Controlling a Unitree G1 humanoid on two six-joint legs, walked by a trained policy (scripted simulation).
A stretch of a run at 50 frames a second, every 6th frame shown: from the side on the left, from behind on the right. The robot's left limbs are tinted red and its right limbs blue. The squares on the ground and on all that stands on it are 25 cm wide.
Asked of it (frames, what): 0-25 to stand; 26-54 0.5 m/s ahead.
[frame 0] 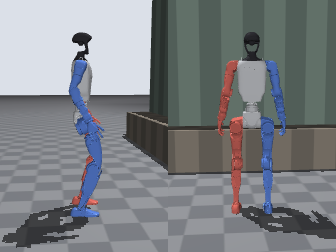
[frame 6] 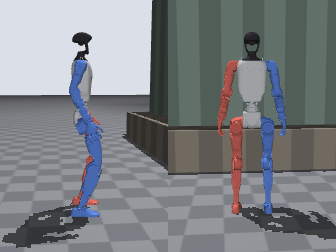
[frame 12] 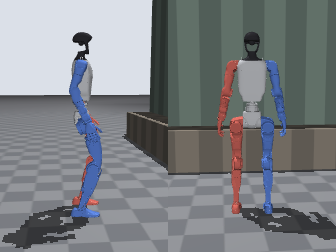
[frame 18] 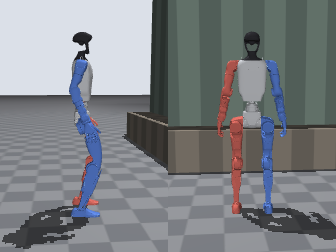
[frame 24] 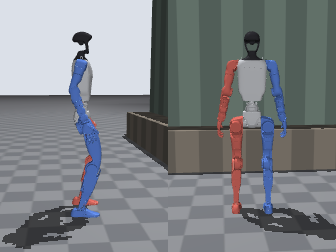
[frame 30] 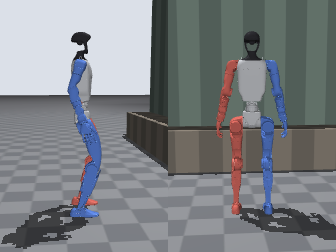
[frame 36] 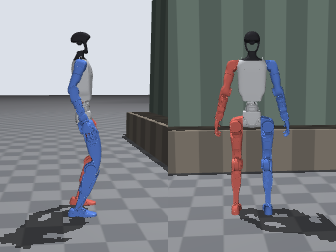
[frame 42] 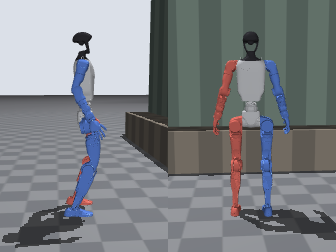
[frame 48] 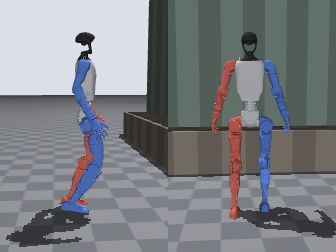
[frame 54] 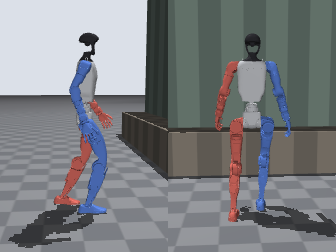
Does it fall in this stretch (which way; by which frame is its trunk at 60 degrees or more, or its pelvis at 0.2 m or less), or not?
no
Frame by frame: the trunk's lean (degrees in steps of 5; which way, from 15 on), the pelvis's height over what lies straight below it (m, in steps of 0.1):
0: 0, 0.8
6: 0, 0.8
12: 0, 0.8
18: 0, 0.8
24: 0, 0.8
30: 0, 0.8
36: 5, 0.8
42: 5, 0.8
48: 0, 0.8
54: 5, 0.8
